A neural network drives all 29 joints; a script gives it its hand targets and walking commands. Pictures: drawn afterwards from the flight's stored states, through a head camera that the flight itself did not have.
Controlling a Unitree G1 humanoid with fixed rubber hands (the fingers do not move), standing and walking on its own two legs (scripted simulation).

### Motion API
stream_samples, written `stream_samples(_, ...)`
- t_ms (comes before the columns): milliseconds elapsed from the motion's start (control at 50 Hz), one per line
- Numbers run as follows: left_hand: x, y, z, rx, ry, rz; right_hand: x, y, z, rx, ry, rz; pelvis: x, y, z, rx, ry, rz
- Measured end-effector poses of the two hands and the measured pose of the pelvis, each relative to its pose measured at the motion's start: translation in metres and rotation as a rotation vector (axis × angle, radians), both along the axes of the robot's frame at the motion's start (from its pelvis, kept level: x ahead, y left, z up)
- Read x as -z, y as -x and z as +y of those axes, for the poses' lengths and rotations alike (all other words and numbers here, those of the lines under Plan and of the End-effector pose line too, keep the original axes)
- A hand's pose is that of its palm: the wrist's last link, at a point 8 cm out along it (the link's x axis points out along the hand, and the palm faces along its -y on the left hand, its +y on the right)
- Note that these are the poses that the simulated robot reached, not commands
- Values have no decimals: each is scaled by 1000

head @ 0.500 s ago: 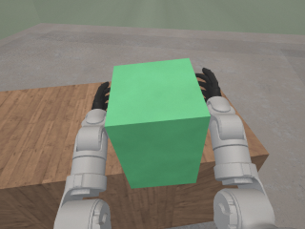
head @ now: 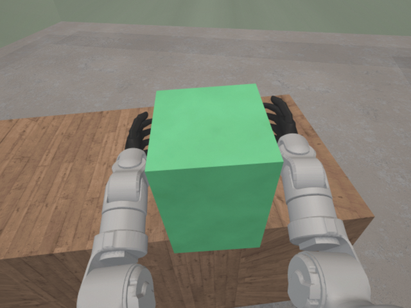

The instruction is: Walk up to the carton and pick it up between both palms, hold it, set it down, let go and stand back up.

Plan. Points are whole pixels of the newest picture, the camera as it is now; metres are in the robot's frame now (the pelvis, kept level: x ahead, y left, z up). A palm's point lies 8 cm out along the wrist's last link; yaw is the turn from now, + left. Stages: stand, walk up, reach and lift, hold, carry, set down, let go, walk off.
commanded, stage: hold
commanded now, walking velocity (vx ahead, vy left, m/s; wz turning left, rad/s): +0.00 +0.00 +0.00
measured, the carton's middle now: (211, 174) +0.38 +0.01 +0.09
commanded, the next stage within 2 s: none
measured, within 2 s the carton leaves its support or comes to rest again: neither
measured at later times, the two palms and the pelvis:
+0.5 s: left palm (134, 169) +0.34 +0.15 +0.16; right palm (294, 155) +0.34 -0.14 +0.18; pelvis -0.01 +0.01 +0.00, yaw +0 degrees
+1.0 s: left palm (122, 162) +0.33 +0.16 +0.18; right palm (291, 144) +0.34 -0.13 +0.20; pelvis -0.04 +0.01 +0.00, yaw +0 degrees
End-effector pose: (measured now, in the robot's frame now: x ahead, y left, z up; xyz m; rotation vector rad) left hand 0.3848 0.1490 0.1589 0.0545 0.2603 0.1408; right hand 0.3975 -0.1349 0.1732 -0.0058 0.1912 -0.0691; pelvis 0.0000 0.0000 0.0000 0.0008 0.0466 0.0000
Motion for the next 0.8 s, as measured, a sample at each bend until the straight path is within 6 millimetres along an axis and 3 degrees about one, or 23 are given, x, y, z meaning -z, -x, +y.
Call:
stream_samples(140, 9, 0, -6, 17, -4, -2, 4, 4, -4, 25, 23, -3, -2, -16, -6, 0, -1, -12)
stream_samples(280, 6, 16, -8, 21, -13, 0, 3, 24, -5, 50, 4, -3, -2, -17, -3, 2, 0, -36)
stream_samples(560, 0, 52, -1, 32, 19, 5, -6, 64, 2, 71, -16, 4, 0, 17, 9, -5, 2, -68)
stream_samples(660, 0, 62, 5, 22, 17, 16, -6, 70, 7, 52, -21, 15, 1, 27, 13, 0, 2, -76)
stream_samples(800, -17, 66, 12, 10, 12, -21, -18, 72, 13, 31, -16, -23, 3, 37, 14, -4, 1, -77)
